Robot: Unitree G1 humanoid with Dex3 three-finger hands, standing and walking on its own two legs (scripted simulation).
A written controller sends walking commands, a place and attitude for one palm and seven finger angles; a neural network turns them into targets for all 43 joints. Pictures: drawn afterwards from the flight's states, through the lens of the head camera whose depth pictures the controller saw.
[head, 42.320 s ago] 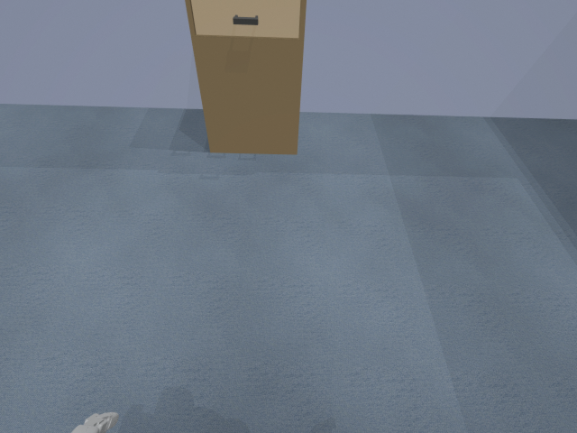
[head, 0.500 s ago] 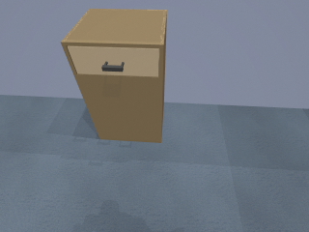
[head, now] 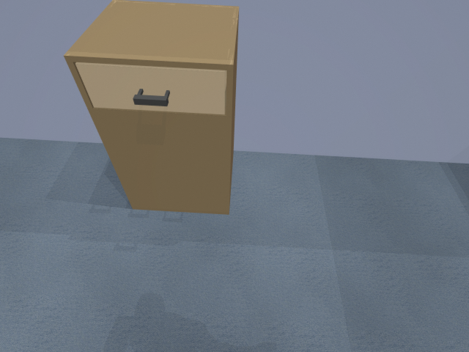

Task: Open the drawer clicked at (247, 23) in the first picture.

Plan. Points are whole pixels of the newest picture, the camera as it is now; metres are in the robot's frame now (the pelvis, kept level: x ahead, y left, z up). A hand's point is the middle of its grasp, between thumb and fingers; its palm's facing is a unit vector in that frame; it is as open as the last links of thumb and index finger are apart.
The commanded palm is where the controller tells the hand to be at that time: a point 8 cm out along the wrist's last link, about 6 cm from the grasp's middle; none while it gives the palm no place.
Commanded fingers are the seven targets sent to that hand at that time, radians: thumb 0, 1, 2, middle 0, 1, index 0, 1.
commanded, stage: look to check the result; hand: left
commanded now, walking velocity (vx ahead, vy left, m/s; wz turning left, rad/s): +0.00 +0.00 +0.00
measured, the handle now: (152, 96) +0.82 +0.29 -0.06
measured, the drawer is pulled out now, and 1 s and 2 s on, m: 0.00 0.00 0.00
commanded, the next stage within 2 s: take the last steps up to it in 0.32 s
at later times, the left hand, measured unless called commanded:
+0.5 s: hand out of the picture +0.09 +0.23 -0.16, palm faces -0.04 -0.94 -0.34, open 7.4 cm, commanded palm none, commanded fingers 0.00 0.90 0.90 -0.20 -0.30 -0.20 -0.30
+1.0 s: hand out of the picture +0.10 +0.26 -0.19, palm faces +0.03 -0.98 -0.18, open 7.4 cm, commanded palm none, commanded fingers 0.00 0.90 0.90 -0.20 -0.30 -0.20 -0.30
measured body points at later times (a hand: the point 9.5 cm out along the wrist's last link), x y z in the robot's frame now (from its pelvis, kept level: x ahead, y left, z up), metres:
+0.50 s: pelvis +0.01 -0.01 +0.00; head +0.03 -0.02 +0.45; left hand +0.09 +0.28 -0.13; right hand +0.08 -0.30 -0.14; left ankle -0.01 +0.11 -0.75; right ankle -0.03 -0.10 -0.75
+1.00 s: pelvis +0.14 +0.07 -0.02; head +0.18 +0.08 +0.43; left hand +0.10 +0.31 -0.18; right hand +0.12 -0.17 -0.16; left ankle +0.13 +0.17 -0.75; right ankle +0.05 -0.06 -0.67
